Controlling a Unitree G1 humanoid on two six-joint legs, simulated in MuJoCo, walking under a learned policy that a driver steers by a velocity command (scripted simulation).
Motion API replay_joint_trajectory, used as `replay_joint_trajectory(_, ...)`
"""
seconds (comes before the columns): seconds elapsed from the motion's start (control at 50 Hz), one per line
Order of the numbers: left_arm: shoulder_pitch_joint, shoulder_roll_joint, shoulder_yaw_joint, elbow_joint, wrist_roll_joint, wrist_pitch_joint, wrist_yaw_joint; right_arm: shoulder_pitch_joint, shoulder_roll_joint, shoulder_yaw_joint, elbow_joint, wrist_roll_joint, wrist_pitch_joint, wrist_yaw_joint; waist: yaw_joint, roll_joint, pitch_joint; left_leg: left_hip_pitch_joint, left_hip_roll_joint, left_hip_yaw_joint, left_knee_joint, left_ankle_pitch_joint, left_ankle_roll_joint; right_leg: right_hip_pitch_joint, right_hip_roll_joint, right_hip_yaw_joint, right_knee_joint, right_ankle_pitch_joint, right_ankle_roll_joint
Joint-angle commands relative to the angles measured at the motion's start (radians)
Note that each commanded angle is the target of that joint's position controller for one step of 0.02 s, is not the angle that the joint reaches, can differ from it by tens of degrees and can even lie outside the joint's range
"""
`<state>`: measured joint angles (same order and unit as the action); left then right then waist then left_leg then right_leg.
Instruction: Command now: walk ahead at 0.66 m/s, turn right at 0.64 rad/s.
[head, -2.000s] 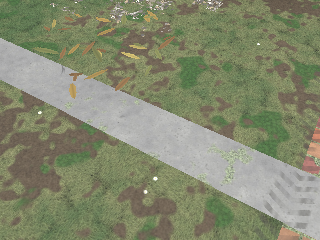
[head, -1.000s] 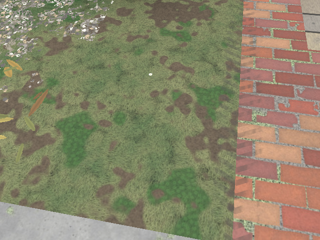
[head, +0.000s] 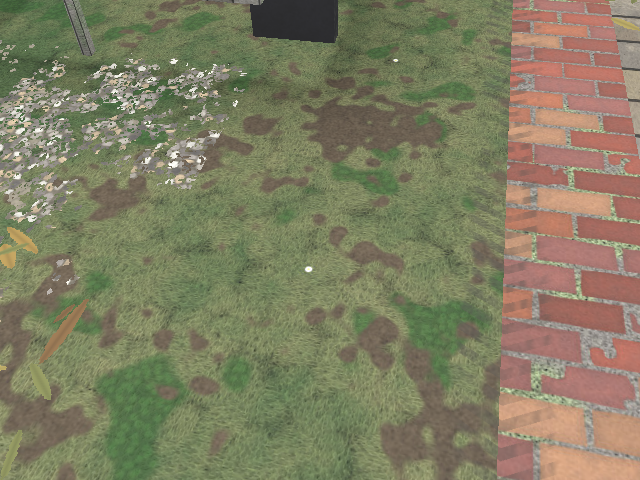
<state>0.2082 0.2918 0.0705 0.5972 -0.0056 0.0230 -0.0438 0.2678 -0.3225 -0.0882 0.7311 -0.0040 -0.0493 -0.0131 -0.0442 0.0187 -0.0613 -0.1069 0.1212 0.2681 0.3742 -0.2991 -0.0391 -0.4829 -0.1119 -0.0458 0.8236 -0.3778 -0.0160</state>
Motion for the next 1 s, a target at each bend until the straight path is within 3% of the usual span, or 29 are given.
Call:
replay_joint_trajectory(0.02,-0.088,0.057,0.007,-0.077,0.076,-0.005,-0.053,0.008,-0.129,-0.033,-0.024,-0.059,-0.001,0.026,-0.015,0.137,0.094,-0.06,0.199,-0.133,-0.181,-0.303,0.141,0.078,0.089,-0.126,-0.174,-0.029,-0.059)
replay_joint_trajectory(0.04,-0.005,0.04,0.005,-0.041,0.068,-0.015,-0.056,-0.014,-0.131,-0.03,-0.021,-0.045,0.009,0.027,0.043,0.106,0.098,-0.165,0.175,-0.082,-0.095,-0.312,0.132,0.24,0.125,-0.15,-0.238,0.045,-0.075)
replay_joint_trajectory(0.06,0.164,0.05,0.015,0.033,0.065,-0.03,-0.046,-0.012,-0.09,-0.012,-0.015,-0.045,0.011,0.031,0.125,-0.025,0.062,-0.31,0.116,-0.02,0.113,-0.177,0.129,0.487,0.185,-0.146,-0.27,0.04,-0.091)
replay_joint_trajectory(0.08,0.401,0.104,0.033,0.098,0.064,-0.048,-0.025,-0.07,-0.019,0.016,-0.04,-0.055,0.007,0.037,0.269,-0.261,-0.005,-0.517,0.037,0.029,0.517,-0.123,0.116,0.724,0.061,0.069,-0.368,-0.118,-0.1)
replay_joint_trajectory(0.1,0.429,0.277,0.053,0.065,0.045,-0.06,0.002,-0.176,0.051,0.035,-0.158,-0.043,-0.006,0.045,0.262,-0.548,-0.012,-0.863,-0.096,-0.099,0.846,-0.363,0.091,0.787,-0.221,0.597,-0.585,-0.318,-0.157)
replay_joint_trajectory(0.12,0.377,0.257,0.052,0.036,0.039,-0.063,0.024,-0.272,-0.038,0.018,-0.173,-0.044,-0.008,0.044,0.286,-0.255,0.031,-0.97,-0.076,-0.288,0.946,-0.222,0.108,0.716,-0.294,0.677,-0.628,-0.287,-0.199)
replay_joint_trajectory(0.14,0.335,0.215,0.036,0.046,0.054,-0.065,0.036,-0.257,-0.038,0.017,-0.157,-0.014,-0.015,0.05,0.235,-0.143,0.065,-0.977,-0.051,-0.352,0.956,-0.09,0.121,0.684,-0.28,0.558,-0.578,-0.214,-0.18)
replay_joint_trajectory(0.16,0.263,0.169,0.019,0.042,0.056,-0.068,0.039,-0.168,-0.048,0.018,-0.113,-0.011,-0.022,0.057,0.165,-0.099,0.081,-0.899,-0.044,-0.373,0.907,-0.003,0.113,0.593,-0.233,0.431,-0.581,-0.152,-0.138)
replay_joint_trajectory(0.22,0.123,0.091,-0.018,0.039,0.036,-0.106,0.039,0.026,-0.053,0.006,-0.005,-0.028,0.011,0.077,0.031,-0.126,0.132,-0.658,-0.071,-0.346,0.84,0.122,0.062,0.397,-0.149,0.123,-0.63,0.459,-0.075)
replay_joint_trajectory(0.24,0.065,0.05,-0.012,0.031,0.004,-0.128,0.047,0.015,-0.06,-0.004,-0.012,0.079,-0.008,0.056,0.019,-0.182,0.153,-0.738,-0.046,-0.418,0.865,0.157,0.056,0.44,-0.152,0.065,-0.598,0.627,-0.104)
replay_joint_trajectory(0.28,0.0,0.064,-0.008,0.026,0.019,-0.138,0.064,-0.021,-0.037,0.009,-0.019,0.059,-0.023,0.044,0.002,-0.099,0.163,-0.698,-0.076,-0.36,0.726,0.26,0.058,0.389,-0.11,-0.054,-0.625,0.713,-0.076)
replay_joint_trajectory(0.34,0.031,0.116,0.001,0.059,0.018,-0.127,0.108,-0.159,0.036,0.037,-0.062,0.012,-0.039,0.076,0.06,-0.049,0.166,-0.505,-0.119,-0.159,0.361,0.459,0.051,0.322,-0.047,-0.181,-0.594,0.811,-0.022)
replay_joint_trajectory(0.38,0.067,0.163,0.012,0.086,0.007,-0.111,0.134,-0.102,0.019,0.025,-0.073,0.022,-0.034,0.098,0.037,-0.102,0.087,-0.381,-0.174,-0.115,0.301,0.455,0.062,0.384,-0.061,-0.187,-0.467,1.067,0.0)
replay_joint_trajectory(0.42,0.005,0.199,0.029,0.066,-0.011,-0.086,0.141,0.083,-0.055,-0.008,-0.047,0.037,-0.013,0.097,-0.055,-0.167,-0.021,-0.207,-0.224,-0.112,0.31,0.361,0.105,0.422,-0.079,-0.177,-0.275,1.278,0.013)
replay_joint_trajectory(0.44,-0.041,0.191,0.03,0.049,-0.019,-0.08,0.129,0.218,-0.12,-0.036,-0.026,0.037,0.002,0.084,-0.127,-0.158,-0.08,-0.053,-0.23,-0.144,0.299,0.348,0.147,0.385,-0.076,-0.158,-0.101,1.249,0.017)
replay_joint_trajectory(0.46,-0.1,0.15,0.019,0.03,-0.034,-0.087,0.105,0.346,-0.158,-0.056,-0.006,0.034,0.016,0.059,-0.209,-0.066,-0.103,0.116,-0.206,-0.209,0.16,0.471,0.198,0.29,-0.005,-0.16,0.205,0.954,0.043)
replay_joint_trajectory(0.48,-0.064,-0.036,-0.026,0.01,0.01,-0.102,0.061,0.282,-0.158,-0.042,-0.004,0.016,0.018,0.037,-0.092,0.252,-0.023,0.217,-0.102,-0.393,0.212,0.843,0.25,0.008,0.18,-0.107,0.587,-0.236,0.067)
replay_joint_trajectory(0.5,0.169,-0.06,-0.045,-0.001,0.009,-0.112,0.043,0.163,-0.206,-0.034,-0.087,-0.037,-0.008,0.036,0.064,0.284,-0.227,0.343,0.112,-0.912,0.158,0.868,0.483,-0.173,0.268,0.129,0.878,-0.324,0.084)
replay_joint_trajectory(0.52,0.149,0.086,-0.027,-0.007,0.01,-0.125,0.035,0.089,-0.217,-0.05,-0.155,-0.028,-0.005,0.042,0.013,0.129,-0.329,0.322,0.173,-1.071,-0.031,0.439,0.518,-0.178,0.235,0.242,0.858,-0.229,0.05)
replay_joint_trajectory(0.54,0.03,0.143,-0.012,-0.04,0.001,-0.125,0.039,0.018,-0.163,-0.038,-0.181,0.008,-0.003,0.042,0.025,-0.026,-0.155,0.17,0.127,-1.026,-0.115,0.101,0.465,-0.224,0.201,0.23,0.737,-0.142,0.027)
replay_joint_trajectory(0.56,-0.019,0.136,-0.008,-0.048,0.01,-0.114,0.05,-0.041,-0.122,-0.026,-0.194,0.036,0.002,0.039,0.064,-0.145,-0.061,0.026,0.084,-0.982,-0.154,-0.072,0.402,-0.216,0.159,0.223,0.642,-0.073,0.028)
replay_joint_trajectory(0.62,-0.03,0.124,0.001,-0.051,0.022,-0.074,0.065,-0.116,-0.112,-0.03,-0.22,0.02,0.015,0.02,0.101,-0.07,0.031,-0.203,-0.043,-0.813,-0.16,0.073,0.331,-0.111,0.118,0.221,0.417,-0.007,0.055)
replay_joint_trajectory(0.68,-0.052,0.062,-0.011,-0.046,0.036,-0.065,0.081,-0.068,-0.137,-0.041,-0.203,0.022,0.041,-0.01,0.072,-0.032,-0.031,-0.211,-0.084,-0.708,-0.067,0.413,0.312,-0.089,0.142,0.187,0.268,0.041,0.101)
replay_joint_trajectory(0.8,-0.157,0.066,0.002,-0.045,0.012,-0.056,0.087,-0.098,-0.144,-0.043,-0.227,0.036,0.095,-0.039,0.019,0.104,-0.051,-0.158,-0.135,-0.769,-0.028,0.069,0.222,-0.095,0.174,0.215,0.024,0.179,0.117)
replay_joint_trajectory(0.88,-0.195,0.083,0.013,-0.036,0.006,-0.088,0.072,-0.103,-0.143,-0.045,-0.242,0.027,0.104,-0.031,-0.007,0.152,-0.047,-0.102,-0.124,-0.855,0.038,0.153,0.218,-0.026,0.194,0.228,-0.149,0.151,0.093)
replay_joint_trajectory(0.94,-0.132,0.116,0.034,-0.003,-0.001,-0.103,0.059,-0.137,-0.134,-0.041,-0.261,0.034,0.106,-0.023,0.03,0.163,-0.052,-0.104,-0.143,-0.915,0.11,0.213,0.186,0.142,0.185,0.222,-0.384,0.209,0.066)
replay_joint_trajectory(0.96,-0.105,0.131,0.043,0.01,0.001,-0.103,0.059,-0.129,-0.108,-0.032,-0.261,0.042,0.107,-0.02,0.04,0.102,-0.066,-0.163,-0.192,-0.873,0.2,0.038,0.15,0.266,0.116,0.236,-0.499,0.327,0.038)
replay_joint_trajectory(0.98,-0.127,0.18,0.051,-0.009,0.015,-0.089,0.066,-0.032,-0.043,-0.012,-0.246,0.034,0.108,-0.015,-0.016,-0.085,-0.125,-0.294,-0.281,-0.73,0.409,-0.29,0.101,0.436,-0.103,0.399,-0.474,0.418,-0.056)
replay_joint_trajectory(1.0,-0.124,0.203,0.052,-0.023,0.051,-0.071,0.066,-0.038,-0.096,-0.025,-0.279,0.041,0.1,-0.006,-0.027,-0.296,-0.089,-0.469,-0.355,-0.545,0.616,-0.388,0.049,0.411,-0.247,0.589,-0.503,0.52,-0.206)
